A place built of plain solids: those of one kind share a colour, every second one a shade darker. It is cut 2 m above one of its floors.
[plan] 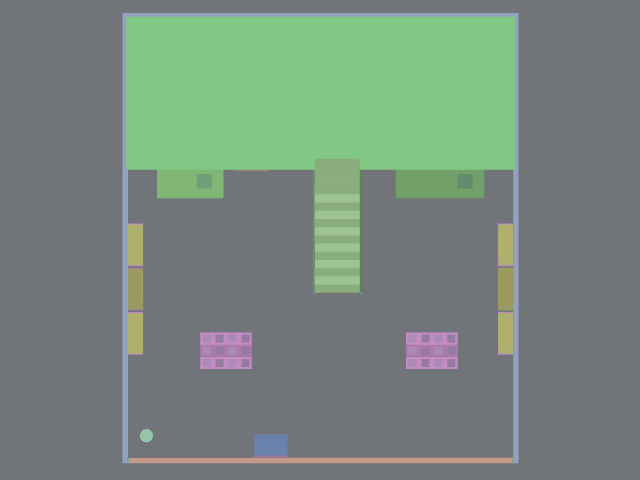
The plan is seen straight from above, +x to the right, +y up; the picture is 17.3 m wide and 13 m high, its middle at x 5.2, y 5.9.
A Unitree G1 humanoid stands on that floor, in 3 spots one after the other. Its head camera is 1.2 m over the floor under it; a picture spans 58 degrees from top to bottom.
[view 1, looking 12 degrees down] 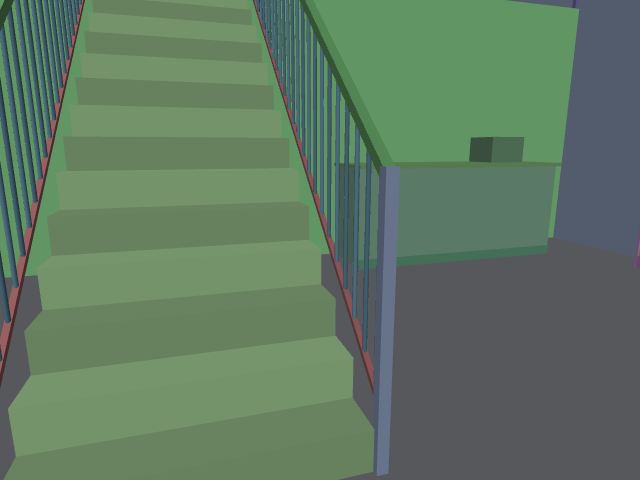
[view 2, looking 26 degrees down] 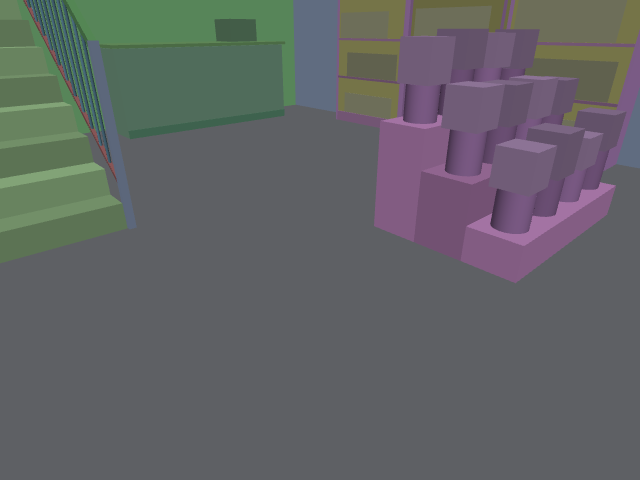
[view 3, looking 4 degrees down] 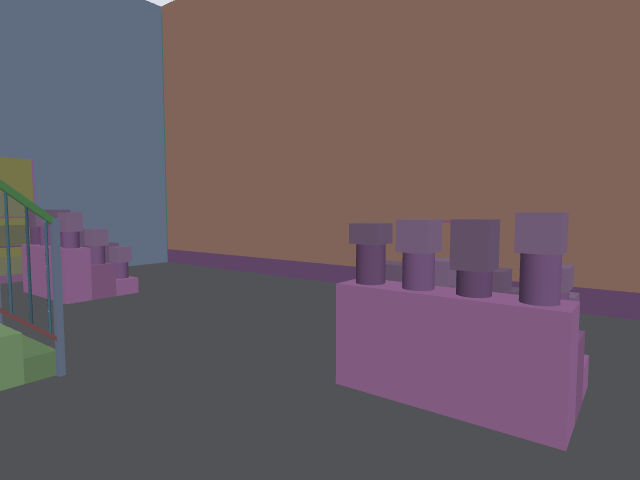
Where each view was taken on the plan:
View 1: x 5.67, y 3.17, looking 73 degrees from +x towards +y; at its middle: upper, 4.95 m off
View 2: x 5.47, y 1.65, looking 48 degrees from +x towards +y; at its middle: ground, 2.74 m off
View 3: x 1.69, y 5.79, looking -53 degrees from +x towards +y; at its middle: window_wall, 7.27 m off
